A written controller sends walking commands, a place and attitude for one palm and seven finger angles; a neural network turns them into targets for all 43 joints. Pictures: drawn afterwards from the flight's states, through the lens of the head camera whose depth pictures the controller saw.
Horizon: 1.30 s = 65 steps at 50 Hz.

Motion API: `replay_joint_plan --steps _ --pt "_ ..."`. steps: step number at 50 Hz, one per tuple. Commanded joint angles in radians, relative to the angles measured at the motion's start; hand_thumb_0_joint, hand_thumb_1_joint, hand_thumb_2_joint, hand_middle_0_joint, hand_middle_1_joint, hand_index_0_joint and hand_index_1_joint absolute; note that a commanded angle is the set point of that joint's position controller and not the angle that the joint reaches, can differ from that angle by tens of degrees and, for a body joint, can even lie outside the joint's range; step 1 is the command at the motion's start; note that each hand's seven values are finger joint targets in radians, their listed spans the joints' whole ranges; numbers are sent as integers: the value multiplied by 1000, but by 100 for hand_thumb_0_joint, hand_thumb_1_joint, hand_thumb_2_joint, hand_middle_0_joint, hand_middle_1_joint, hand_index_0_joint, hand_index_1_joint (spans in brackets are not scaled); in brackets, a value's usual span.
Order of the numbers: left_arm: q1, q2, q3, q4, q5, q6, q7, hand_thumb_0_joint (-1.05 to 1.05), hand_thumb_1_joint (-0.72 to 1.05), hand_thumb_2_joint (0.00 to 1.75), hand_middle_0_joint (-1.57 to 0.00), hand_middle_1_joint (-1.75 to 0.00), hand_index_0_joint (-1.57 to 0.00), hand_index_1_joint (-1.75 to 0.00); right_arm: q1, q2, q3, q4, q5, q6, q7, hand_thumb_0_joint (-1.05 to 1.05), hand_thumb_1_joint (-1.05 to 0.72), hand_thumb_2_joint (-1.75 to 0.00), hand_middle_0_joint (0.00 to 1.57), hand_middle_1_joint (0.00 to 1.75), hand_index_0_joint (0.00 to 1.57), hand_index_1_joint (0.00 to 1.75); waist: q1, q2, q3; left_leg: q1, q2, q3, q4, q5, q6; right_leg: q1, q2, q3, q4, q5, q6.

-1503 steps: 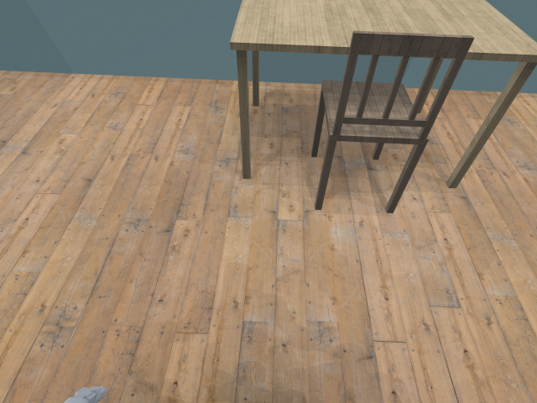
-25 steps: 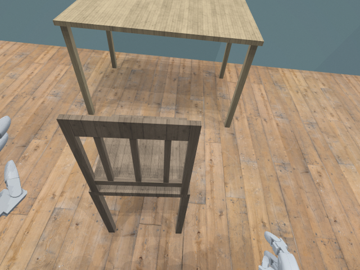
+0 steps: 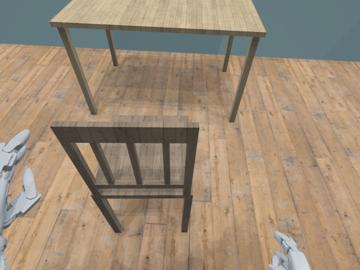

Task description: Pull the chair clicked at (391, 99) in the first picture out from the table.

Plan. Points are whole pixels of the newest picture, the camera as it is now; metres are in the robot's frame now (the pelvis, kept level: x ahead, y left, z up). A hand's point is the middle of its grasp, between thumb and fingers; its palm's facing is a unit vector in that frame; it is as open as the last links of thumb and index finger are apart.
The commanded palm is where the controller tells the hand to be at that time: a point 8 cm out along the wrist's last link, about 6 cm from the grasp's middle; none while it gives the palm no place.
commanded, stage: let the arm hang, fingers relaxed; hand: left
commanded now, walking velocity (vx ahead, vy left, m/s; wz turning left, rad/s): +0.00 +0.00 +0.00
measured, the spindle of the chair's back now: (135, 164) +0.44 +0.16 -0.11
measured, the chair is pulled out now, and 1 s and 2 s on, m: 0.68 0.68 0.68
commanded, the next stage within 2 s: look to check the result in 1.06 s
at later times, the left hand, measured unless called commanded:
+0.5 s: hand out of the picture -0.02 +0.20 -0.17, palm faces +0.02 -0.97 -0.25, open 7.1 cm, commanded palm none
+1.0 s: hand out of the picture -0.02 +0.14 -0.18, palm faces +0.05 -0.98 -0.17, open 7.3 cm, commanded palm none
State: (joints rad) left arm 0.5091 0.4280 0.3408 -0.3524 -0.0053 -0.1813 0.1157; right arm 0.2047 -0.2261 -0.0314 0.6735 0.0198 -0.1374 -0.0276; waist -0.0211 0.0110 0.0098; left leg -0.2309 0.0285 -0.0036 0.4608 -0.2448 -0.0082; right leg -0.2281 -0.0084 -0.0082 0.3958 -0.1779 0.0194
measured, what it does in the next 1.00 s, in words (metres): stands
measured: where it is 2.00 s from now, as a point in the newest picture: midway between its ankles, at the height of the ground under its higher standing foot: outside the picture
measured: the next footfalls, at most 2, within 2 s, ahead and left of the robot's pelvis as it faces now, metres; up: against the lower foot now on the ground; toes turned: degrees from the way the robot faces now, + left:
none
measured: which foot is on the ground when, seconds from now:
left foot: down 0.00-1.00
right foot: down 0.00-1.00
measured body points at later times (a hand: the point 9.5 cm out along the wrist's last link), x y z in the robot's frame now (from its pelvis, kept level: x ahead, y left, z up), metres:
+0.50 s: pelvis -0.01 +0.00 +0.00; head +0.01 +0.00 +0.45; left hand -0.02 +0.25 -0.15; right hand -0.03 -0.24 -0.16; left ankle +0.00 +0.12 -0.74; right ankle +0.01 -0.13 -0.74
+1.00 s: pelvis -0.01 -0.02 +0.00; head +0.00 -0.02 +0.45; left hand -0.03 +0.19 -0.16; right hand -0.03 -0.22 -0.17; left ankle +0.00 +0.12 -0.74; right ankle +0.01 -0.13 -0.74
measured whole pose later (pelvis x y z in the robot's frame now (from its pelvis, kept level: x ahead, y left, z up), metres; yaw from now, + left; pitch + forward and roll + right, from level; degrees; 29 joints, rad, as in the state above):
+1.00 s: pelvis -0.01 -0.02 +0.00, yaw +1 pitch -1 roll +0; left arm 0.32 0.12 -0.01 1.08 0.01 0.01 0.03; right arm 0.34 -0.10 0.01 1.09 -0.01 -0.01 -0.03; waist 0.00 0.01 0.03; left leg -0.21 0.03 -0.03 0.47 -0.24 -0.03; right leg -0.24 -0.01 -0.03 0.47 -0.22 -0.01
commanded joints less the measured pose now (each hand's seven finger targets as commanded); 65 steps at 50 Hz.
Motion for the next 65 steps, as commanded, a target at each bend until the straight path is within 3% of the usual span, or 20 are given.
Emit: replay_joint_plan --steps 1,2,4,5,9,12,14,19,26,27,29,31,32,36,47,50,52,55,57,65 --pt "-91 -151 -265 566 35 176 -103 0 90 90 -20 -30 -20 -30 15 -96 -16 41 -34 47 38 0 -90 -90 20 30 20 30 5 -15 -111 -56 94 -96 -8 317 46 7 -76 17 95 155 -32" --pt "-131 -139 -271 628 37 173 -101 0 90 90 -20 -30 -20 -30 22 -90 -14 48 -40 61 37 0 -90 -90 20 30 20 30 7 -130 -102 -55 83 -103 3 294 50 23 -80 29 88 183 -42" --pt "-183 -116 -277 746 38 174 -97 0 90 90 -20 -30 -20 -30 38 -104 -10 61 -44 85 32 0 -90 -90 20 30 20 30 7 -226 -117 -26 47 -92 23 280 48 57 -108 63 80 265 -61" --pt "-199 -107 -282 807 36 177 -95 0 90 90 -20 -30 -20 -30 43 -107 -7 78 -43 96 29 0 -90 -90 20 30 20 30 5 -214 -116 1 38 -85 16 283 45 59 -112 65 77 279 -65" --pt "-212 -93 -310 1044 26 186 -88 0 90 90 -20 -30 -20 -30 30 -98 13 168 -39 111 22 0 -90 -90 20 30 20 30 22 43 -42 -3 48 -84 -56 244 43 62 -78 68 44 128 -53" --pt "-191 -101 -321 1173 22 183 -88 0 90 90 -20 -30 -20 -30 59 -74 22 230 -32 117 14 0 -90 -90 20 30 20 30 24 127 22 -25 44 -78 -82 117 44 53 -71 71 -6 59 -60" --pt "-170 -143 -302 1195 27 185 -82 0 90 90 -20 -30 -20 -30 101 -34 9 248 -42 119 9 0 -90 -90 20 30 20 30 21 178 -25 -16 51 -84 -98 53 47 67 -66 53 -8 28 -65" --pt "-182 -144 -321 1277 20 184 -90 0 90 90 -20 -30 -20 -30 160 -46 8 296 -37 124 9 0 -90 -90 20 30 20 30 19 34 30 -52 60 -104 -127 -52 55 43 -69 46 -27 -27 -67" --pt "-149 -150 -332 1356 14 183 -88 0 90 90 -20 -30 -20 -30 224 -30 18 357 -33 119 4 0 -90 -90 20 30 20 30 20 -14 42 -41 56 -97 -122 -29 60 25 -78 56 -30 -34 -71" --pt "-150 -152 -334 1364 14 183 -88 0 90 90 -20 -30 -20 -30 223 -24 17 362 -33 122 2 0 -90 -90 20 30 20 30 22 -10 85 -60 53 -92 -125 -35 62 11 -75 52 -39 -42 -75" --pt "-137 -158 -334 1374 14 182 -85 0 90 90 -20 -30 -20 -30 236 -18 19 374 -33 120 2 0 -90 -90 20 30 20 30 19 -35 57 -31 50 -85 -110 -16 59 3 -81 61 -34 -41 -75" --pt "-132 -164 -335 1382 13 181 -83 0 90 90 -20 -30 -20 -30 244 -8 21 386 -32 120 1 0 -90 -90 20 30 20 30 17 -36 56 -24 49 -81 -104 -11 58 -4 -82 62 -35 -47 -74" --pt "-134 -168 -337 1388 13 182 -83 0 90 90 -20 -30 -20 -30 239 -3 21 392 -31 123 -1 0 -90 -90 20 30 20 30 19 -14 104 -48 49 -81 -112 -24 59 -22 -76 59 -42 -57 -77" --pt "-119 -184 -333 1396 14 179 -79 0 90 90 -20 -30 -20 -30 252 14 22 400 -32 118 -2 0 -90 -90 20 30 20 30 17 -20 58 -23 46 -78 -100 -2 56 -11 -80 66 -30 -41 -77" --pt "-120 -210 -330 1402 16 177 -78 0 90 90 -20 -30 -20 -30 237 48 20 410 -32 123 -7 0 -90 -90 20 30 20 30 18 16 123 -43 43 -66 -98 -20 53 -46 -75 64 -50 -60 -82" --pt "-117 -211 -327 1399 17 176 -77 0 90 90 -20 -30 -20 -30 244 46 20 408 -33 119 -7 0 -90 -90 20 30 20 30 16 5 77 -32 44 -72 -95 -13 50 -22 -77 67 -39 -49 -80" --pt "-124 -211 -328 1398 16 177 -78 0 90 90 -20 -30 -20 -30 236 48 19 408 -32 123 -7 0 -90 -90 20 30 20 30 18 -12 119 -48 44 -70 -99 -22 53 -36 -74 61 -51 -62 -82" --pt "-122 -213 -325 1395 16 176 -78 0 90 90 -20 -30 -20 -30 244 44 20 406 -34 119 -7 0 -90 -90 20 30 20 30 17 -7 70 -27 45 -73 -95 -4 50 -18 -78 64 -37 -50 -80" --pt "-127 -212 -327 1397 16 177 -79 0 90 90 -20 -30 -20 -30 237 46 20 409 -32 121 -9 0 -90 -90 20 30 20 30 18 14 105 -41 46 -74 -103 -7 53 -28 -74 59 -44 -49 -83" --pt "-126 -209 -323 1395 15 176 -78 0 90 90 -20 -30 -20 -30 245 42 21 412 -33 117 -8 0 -90 -90 20 30 20 30 20 -6 68 -33 46 -74 -97 8 49 -1 -80 60 -35 -35 -81"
